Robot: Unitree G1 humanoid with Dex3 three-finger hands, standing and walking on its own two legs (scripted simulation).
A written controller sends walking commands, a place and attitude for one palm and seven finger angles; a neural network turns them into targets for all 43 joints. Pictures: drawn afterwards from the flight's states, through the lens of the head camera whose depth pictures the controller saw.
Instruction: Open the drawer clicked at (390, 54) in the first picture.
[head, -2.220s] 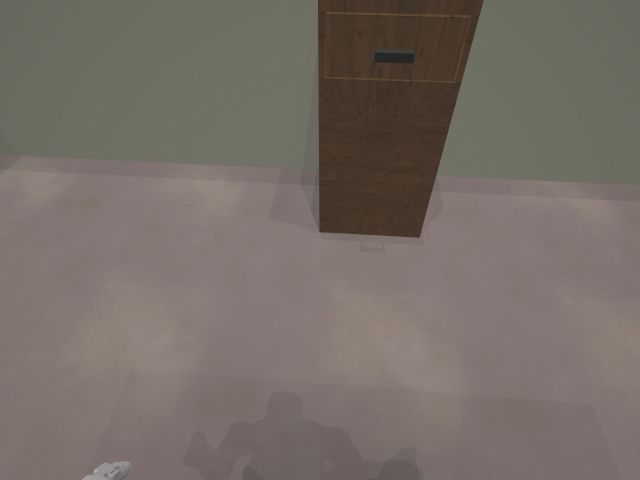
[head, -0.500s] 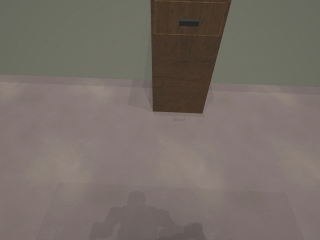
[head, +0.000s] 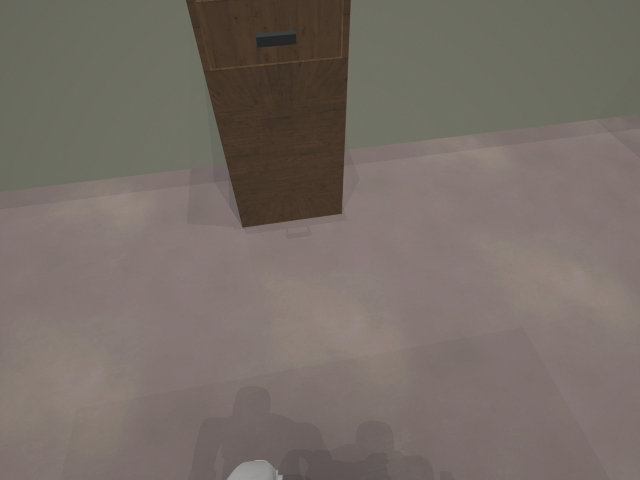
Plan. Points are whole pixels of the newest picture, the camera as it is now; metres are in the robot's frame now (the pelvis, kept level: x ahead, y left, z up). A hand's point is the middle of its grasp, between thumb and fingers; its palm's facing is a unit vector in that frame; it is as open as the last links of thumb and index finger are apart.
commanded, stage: walk to a spot facing it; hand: left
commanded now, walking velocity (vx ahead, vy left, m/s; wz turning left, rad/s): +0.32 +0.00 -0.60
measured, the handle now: (275, 35) +1.20 +0.24 +0.02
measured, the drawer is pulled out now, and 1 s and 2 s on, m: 0.00 0.00 0.00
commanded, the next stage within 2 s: turn to face it in 1.58 s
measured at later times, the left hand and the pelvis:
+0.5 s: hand (193, 374) +0.30 +0.25 -0.17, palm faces -0.29 -0.94 -0.19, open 7.4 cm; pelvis +0.15 +0.07 +0.00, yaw -19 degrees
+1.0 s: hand (305, 275) +0.52 +0.09 -0.18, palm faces -0.56 -0.80 -0.23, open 7.2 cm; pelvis +0.34 -0.03 -0.01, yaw -35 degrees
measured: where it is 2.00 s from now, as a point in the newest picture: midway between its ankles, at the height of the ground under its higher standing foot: (381, 383)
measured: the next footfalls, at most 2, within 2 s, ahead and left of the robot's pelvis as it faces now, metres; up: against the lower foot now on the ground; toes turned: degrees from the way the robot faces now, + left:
left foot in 0.22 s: +0.14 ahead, +0.16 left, +0.00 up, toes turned -5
right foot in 0.76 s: +0.34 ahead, -0.12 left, +0.00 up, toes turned -36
